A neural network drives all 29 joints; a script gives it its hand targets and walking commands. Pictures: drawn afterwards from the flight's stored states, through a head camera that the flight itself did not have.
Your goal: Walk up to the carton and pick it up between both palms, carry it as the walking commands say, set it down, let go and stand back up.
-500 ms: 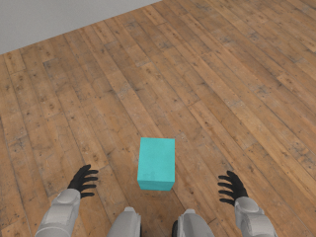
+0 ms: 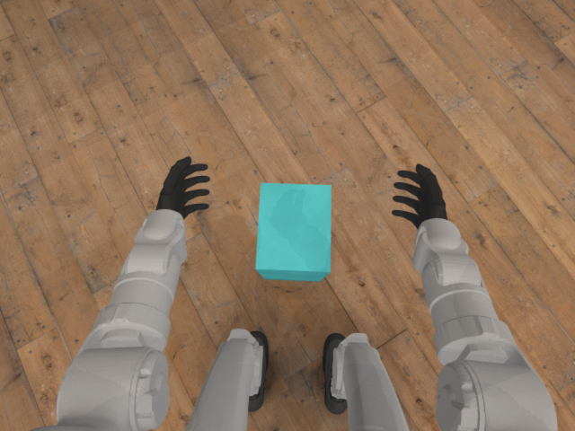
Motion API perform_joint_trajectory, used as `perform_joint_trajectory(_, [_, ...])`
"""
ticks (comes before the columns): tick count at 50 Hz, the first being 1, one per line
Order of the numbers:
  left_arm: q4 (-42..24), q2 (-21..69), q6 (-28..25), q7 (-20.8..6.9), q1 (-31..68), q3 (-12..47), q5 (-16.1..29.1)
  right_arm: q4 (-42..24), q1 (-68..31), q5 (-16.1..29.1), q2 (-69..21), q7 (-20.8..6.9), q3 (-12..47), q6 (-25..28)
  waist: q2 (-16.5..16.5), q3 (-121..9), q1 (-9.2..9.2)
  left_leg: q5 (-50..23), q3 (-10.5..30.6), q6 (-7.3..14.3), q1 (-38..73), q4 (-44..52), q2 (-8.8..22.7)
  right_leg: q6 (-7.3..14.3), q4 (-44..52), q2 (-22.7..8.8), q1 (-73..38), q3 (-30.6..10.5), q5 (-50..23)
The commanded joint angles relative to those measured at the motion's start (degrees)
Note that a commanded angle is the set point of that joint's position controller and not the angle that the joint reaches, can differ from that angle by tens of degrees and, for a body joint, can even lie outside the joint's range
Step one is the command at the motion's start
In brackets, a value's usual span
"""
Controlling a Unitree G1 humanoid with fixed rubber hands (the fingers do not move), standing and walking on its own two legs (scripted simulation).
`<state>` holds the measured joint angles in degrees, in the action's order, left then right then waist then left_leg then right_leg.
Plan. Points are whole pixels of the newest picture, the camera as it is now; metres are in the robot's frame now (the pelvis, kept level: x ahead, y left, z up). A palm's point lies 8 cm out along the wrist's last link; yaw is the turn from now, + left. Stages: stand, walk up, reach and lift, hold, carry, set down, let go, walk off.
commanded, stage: reach and lift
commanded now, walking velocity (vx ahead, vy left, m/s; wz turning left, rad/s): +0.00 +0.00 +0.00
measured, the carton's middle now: (293, 238) +0.46 +0.01 -0.53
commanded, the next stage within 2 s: none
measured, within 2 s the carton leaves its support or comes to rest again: neither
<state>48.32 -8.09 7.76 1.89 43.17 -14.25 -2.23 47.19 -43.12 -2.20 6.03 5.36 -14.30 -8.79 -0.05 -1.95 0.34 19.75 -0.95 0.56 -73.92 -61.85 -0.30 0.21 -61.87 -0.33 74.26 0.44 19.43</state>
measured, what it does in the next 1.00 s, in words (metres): lowers itself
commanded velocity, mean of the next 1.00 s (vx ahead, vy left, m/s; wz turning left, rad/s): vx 0.00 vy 0.00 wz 0.00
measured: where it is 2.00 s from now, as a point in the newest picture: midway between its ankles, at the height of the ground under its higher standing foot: (294, 386)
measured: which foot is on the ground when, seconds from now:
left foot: down 0.00-1.00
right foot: down 0.00-1.00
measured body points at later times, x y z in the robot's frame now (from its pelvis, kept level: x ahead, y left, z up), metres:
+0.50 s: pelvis +0.00 +0.00 -0.03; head +0.30 +0.01 +0.30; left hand +0.48 +0.18 -0.17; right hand +0.48 -0.17 -0.17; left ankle +0.07 +0.11 -0.64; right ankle +0.07 -0.12 -0.64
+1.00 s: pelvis -0.02 +0.00 -0.18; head +0.31 +0.01 +0.13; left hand +0.48 +0.18 -0.33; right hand +0.48 -0.17 -0.33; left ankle +0.07 +0.11 -0.64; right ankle +0.07 -0.12 -0.64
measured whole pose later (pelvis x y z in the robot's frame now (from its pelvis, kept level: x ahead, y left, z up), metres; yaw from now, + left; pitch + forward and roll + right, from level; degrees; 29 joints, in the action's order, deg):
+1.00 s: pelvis -0.02 +0.00 -0.18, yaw +0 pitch +48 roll +0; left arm 50.0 -11.8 3.4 6.7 61.1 -12.6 3.1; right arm 50.5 -61.2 3.1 11.6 6.4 -12.2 -3.3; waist 0.3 -2.4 -0.3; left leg 29.6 0.9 -0.3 -119.7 -101.0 -3.3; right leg -1.2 -100.8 1.8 119.5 -1.2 29.6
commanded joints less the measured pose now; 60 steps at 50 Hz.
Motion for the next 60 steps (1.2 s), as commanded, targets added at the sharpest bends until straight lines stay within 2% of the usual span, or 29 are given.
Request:
perform_joint_trajectory(1, [-4.6, -4.6, -3.2, 1.3, 14.3, -0.6, -0.1, -4.2, -14.3, -0.3, 5.1, 0.5, -1.0, 3.5, 0.0, -45.2, 0.14, -13.4, 0.3, -2.5, 20.9, 4.8, -4.0, -1.8, 4.5, 4.4, -20.3, 0.2, -11.7])
perform_joint_trajectory(11, [-2.6, -6.4, -6.2, 2.4, 24.7, -3.0, -0.6, -1.3, -25.3, -0.6, 6.8, 0.1, -1.8, 6.7, -0.3, -53.7, 0.6, -17.2, 0.5, -2.4, 16.1, 2.6, -4.0, -1.8, 2.7, 4.3, -17.1, -0.5, -15.4])
perform_joint_trajectory(13, [-3.0, -5.8, -6.4, 2.4, 24.0, -3.2, -0.5, -1.5, -24.8, -0.7, 6.7, -0.1, -1.8, 7.0, -0.2, -56.7, 0.43, -19.8, 0.6, -2.5, 16.8, 2.4, -4.2, -1.8, 2.5, 4.5, -17.8, -0.5, -18.1])
perform_joint_trajectory(16, [-3.5, -4.0, -6.6, 2.0, 21.4, -3.3, -0.3, -1.8, -22.1, -1.4, 6.5, -0.7, -2.9, 7.5, -0.1, -58.7, -0.77, -23.2, 0.9, -2.6, 16.6, 2.2, -4.5, -1.7, 2.1, 4.7, -17.2, -0.4, -21.3])
perform_joint_trajectory(20, [-5.7, -3.1, -7.4, 1.7, 20.3, -3.8, -1.3, -3.3, -20.3, -2.0, 5.8, -1.7, -4.0, 8.5, 0.4, -57.9, -1.12, -24.2, 1.4, -2.5, 14.3, 1.3, -4.7, -1.6, 0.7, 4.5, -13.0, -0.6, -21.6])
perform_joint_trajectory(26, [-2.9, -3.2, -8.1, 2.2, 22.1, -4.2, -1.8, -0.2, -22.1, -1.3, 5.7, -1.8, -4.3, 9.5, 0.5, -51.8, -0.78, -16.9, 1.4, -2.4, 3.4, -5.2, -4.9, -1.9, -5.8, 4.4, -1.6, -0.7, -14.7])
perform_joint_trajectory(30, [-2.3, -4.5, -8.0, 2.8, 23.2, -3.6, -0.7, 0.2, -23.2, 0.0, 6.9, -1.2, -3.2, 9.5, 0.8, -54.0, -0.66, -14.7, 1.3, -2.6, 0.5, -10.7, -5.2, -2.1, -11.0, 5.1, 1.7, -0.1, -12.4])
perform_joint_trajectory(37, [-4.5, -6.3, -7.0, 3.9, 24.6, -0.6, 2.8, -2.8, -24.4, 3.0, 8.5, 0.1, -0.2, 8.4, 1.2, -61.5, -1.06, -14.6, 0.9, -2.8, -2.7, -19.9, -5.9, -2.5, -20.3, 5.5, 5.6, 0.8, -12.2])
perform_joint_trajectory(43, [-6.7, -7.9, -5.7, 4.6, 27.9, 1.2, 4.9, -5.1, -28.0, 4.8, 10.1, 0.8, 1.4, 6.9, 0.9, -64.0, -1.24, -10.5, 0.2, -2.7, -6.6, -26.7, -5.9, -2.6, -27.3, 5.3, 8.6, 1.2, -8.9])
perform_joint_trajectory(50, [-2.8, -8.3, -5.4, 5.1, 30.0, 1.6, 5.5, -1.1, -30.0, 5.5, 10.3, 1.3, 2.1, 6.5, 0.7, -58.3, -0.8, -5.7, -0.5, -2.6, -13.9, -32.8, -5.4, -2.7, -33.6, 4.9, 15.0, 1.3, -4.7])
perform_joint_trajectory(60, [1.3, -10.2, -6.9, 5.7, 35.1, 3.4, 7.8, 2.9, -35.3, 7.2, 12.5, 2.3, 3.9, 8.0, 0.4, -55.1, -0.56, -4.1, -0.5, -2.7, -19.0, -40.8, -4.5, -2.8, -41.8, 4.4, 19.7, 1.0, -3.2])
